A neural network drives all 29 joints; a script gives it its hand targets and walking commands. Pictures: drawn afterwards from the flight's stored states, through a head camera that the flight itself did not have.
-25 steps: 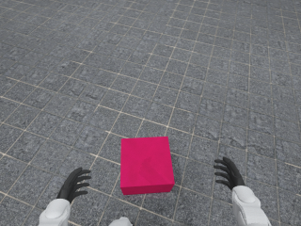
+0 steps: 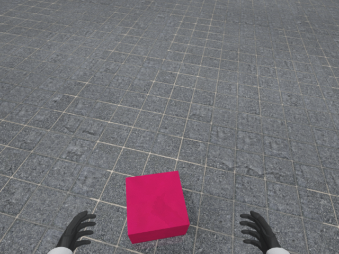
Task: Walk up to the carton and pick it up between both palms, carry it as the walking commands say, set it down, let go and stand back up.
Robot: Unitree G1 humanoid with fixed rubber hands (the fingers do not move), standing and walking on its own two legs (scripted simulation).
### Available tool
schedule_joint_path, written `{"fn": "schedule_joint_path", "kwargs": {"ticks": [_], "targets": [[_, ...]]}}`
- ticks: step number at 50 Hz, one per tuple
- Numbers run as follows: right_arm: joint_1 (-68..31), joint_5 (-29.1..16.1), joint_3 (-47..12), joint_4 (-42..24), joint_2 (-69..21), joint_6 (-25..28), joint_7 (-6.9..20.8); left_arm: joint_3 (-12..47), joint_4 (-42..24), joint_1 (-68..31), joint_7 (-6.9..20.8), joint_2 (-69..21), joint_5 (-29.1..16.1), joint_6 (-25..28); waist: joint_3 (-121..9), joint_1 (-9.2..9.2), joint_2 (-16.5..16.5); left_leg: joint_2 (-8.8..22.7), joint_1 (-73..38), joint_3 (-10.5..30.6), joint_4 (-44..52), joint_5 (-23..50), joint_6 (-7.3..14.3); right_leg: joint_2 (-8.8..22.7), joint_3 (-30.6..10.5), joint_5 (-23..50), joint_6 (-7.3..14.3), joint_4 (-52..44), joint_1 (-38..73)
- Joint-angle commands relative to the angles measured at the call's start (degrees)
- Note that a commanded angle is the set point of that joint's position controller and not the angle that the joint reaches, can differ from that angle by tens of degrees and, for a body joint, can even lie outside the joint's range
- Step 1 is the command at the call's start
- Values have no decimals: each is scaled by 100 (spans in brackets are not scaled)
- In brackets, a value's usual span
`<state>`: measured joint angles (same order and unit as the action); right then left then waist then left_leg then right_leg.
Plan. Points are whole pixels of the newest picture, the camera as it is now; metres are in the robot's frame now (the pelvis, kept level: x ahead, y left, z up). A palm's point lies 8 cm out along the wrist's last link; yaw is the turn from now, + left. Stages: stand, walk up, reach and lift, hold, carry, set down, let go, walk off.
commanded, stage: let go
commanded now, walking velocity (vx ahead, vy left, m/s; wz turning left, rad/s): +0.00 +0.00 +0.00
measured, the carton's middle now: (155, 206) +0.46 +0.04 -0.67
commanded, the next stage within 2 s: stand in 0.18 s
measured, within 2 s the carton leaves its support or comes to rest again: neither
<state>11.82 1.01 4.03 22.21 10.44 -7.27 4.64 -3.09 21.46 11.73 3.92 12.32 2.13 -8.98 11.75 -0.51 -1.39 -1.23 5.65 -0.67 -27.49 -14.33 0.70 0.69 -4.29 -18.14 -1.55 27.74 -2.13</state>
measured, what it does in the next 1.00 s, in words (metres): stands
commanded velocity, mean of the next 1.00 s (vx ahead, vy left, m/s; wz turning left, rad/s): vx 0.00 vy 0.00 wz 0.00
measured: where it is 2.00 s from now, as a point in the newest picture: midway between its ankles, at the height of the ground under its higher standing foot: outside the picture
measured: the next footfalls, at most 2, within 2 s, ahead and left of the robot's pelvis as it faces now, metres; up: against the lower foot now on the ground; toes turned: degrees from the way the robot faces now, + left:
none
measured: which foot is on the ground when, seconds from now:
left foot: down 0.00-1.00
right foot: down 0.00-1.00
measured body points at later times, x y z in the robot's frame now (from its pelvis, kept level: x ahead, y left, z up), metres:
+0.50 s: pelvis +0.04 -0.01 +0.00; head -0.02 +0.01 +0.44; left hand +0.16 +0.29 -0.09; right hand +0.19 -0.29 -0.07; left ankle +0.02 +0.11 -0.74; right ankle -0.02 -0.14 -0.74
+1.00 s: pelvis +0.00 +0.00 +0.00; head -0.05 +0.02 +0.45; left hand +0.09 +0.30 -0.11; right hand +0.12 -0.29 -0.09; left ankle +0.02 +0.11 -0.74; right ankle -0.02 -0.14 -0.74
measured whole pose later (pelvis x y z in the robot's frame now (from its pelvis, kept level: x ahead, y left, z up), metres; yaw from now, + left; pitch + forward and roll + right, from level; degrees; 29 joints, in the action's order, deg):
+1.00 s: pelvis +0.00 +0.00 +0.00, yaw +1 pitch -2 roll -1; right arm 15.0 2.4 2.3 47.8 18.4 1.8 0.0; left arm -3.1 48.4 15.4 0.2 19.2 2.6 1.1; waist -5.7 0.5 -1.4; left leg -0.9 12.9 0.9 -28.4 -13.9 1.2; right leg 0.2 -2.7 -16.4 -1.6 25.2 -7.3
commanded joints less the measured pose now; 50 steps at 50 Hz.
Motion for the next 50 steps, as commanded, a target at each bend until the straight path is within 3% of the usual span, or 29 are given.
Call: {"fn": "schedule_joint_path", "kwargs": {"ticks": [1, 5, 8, 9, 10, 11, 13, 16, 20, 24, 30, 36, 42, 45, 50], "targets": [[-261, -150, 158, -497, 893, 217, -112, -191, -668, 42, -209, 526, -115, -122, -1307, 64, 253, -107, -1023, 110, 240, 2064, -344, -380, 563, 1640, 62, -501, -774], [-178, -222, -8, -268, 905, 284, -181, -60, -734, -28, -299, 459, -214, -222, -1329, 8, 376, -119, -856, 180, 206, 2470, -363, -431, 581, 1953, 67, -407, -746], [-109, -131, -50, -158, 955, 304, -266, -10, -628, 69, -336, 432, -241, -276, -1325, -59, 201, -108, -680, 221, 247, 2464, -332, -440, 556, 2130, 49, -384, -686], [-39, -122, -31, -101, 991, 303, -261, -3, -657, 134, -358, 424, -255, -299, -1416, -54, 322, -124, -678, 215, 201, 2483, -355, -441, 548, 2108, 70, -344, -669], [-146, 84, 159, 672, 1541, 434, -395, -304, 167, -41, -487, 1288, -39, 171, -2189, 272, -171, 436, -157, 292, -40, 2343, -227, 96, 319, 1658, 1, -279, -579], [-185, 106, 205, 675, 1580, 509, -412, -282, 272, -40, -504, 1368, 48, 347, -2183, 158, -215, 370, -108, 320, 8, 1808, -170, 108, 203, 1295, 4, -443, -560], [-247, 150, 179, 800, 1494, 631, -405, -244, 496, -22, -488, 1333, 69, 595, -2143, 105, -188, 398, -10, 271, -18, 1810, -95, 224, 71, 1460, 80, -440, -557], [-224, 157, 121, 1070, 1488, 762, -395, -193, 765, -139, -433, 1242, 85, 816, -1733, 102, 157, 393, 324, 314, 97, 1517, -24, 304, -41, 1376, 120, -542, -818], [-285, 146, 132, 1251, 1535, 839, -384, -237, 1088, -105, -398, 1371, 64, 942, -1409, 112, 89, 477, 561, 423, 99, 1802, 45, 330, -34, 1728, 140, -518, -927], [-166, 141, 169, 1368, 1677, 889, -430, -244, 1296, -54, -397, 1444, 48, 1011, -1383, 88, 242, 487, 605, 470, 110, 1942, 65, 306, -46, 1818, 190, -507, -902], [-136, 150, 164, 1498, 1791, 939, -486, -277, 1545, 36, -440, 1570, 52, 1060, -1298, 123, 57, 527, 681, 568, 158, 1899, 110, 311, -67, 1810, 199, -553, -856], [-141, 132, 131, 1664, 1862, 977, -500, -261, 1748, -34, -429, 1618, 53, 1107, -1344, 122, 215, 548, 708, 668, 331, 1233, 126, 342, -175, 1227, 259, -681, -882], [-85, 135, 118, 1888, 1960, 1009, -506, -229, 1996, -93, -401, 1607, 55, 1126, -1113, 77, 131, 583, 871, 829, 574, 529, 183, 319, -194, 715, 285, -757, -1019], [-135, 155, 91, 1982, 1931, 1024, -494, -222, 2153, 45, -409, 1631, 37, 1133, -1169, 122, 308, 616, 868, 920, 669, 253, 191, 294, -204, 593, 296, -749, -983], [-140, 125, 77, 2213, 1961, 1023, -498, -210, 2387, 48, -404, 1655, 30, 1143, -1082, 122, 166, 635, 861, 966, 724, 194, 200, 315, -217, 560, 313, -774, -993]]}}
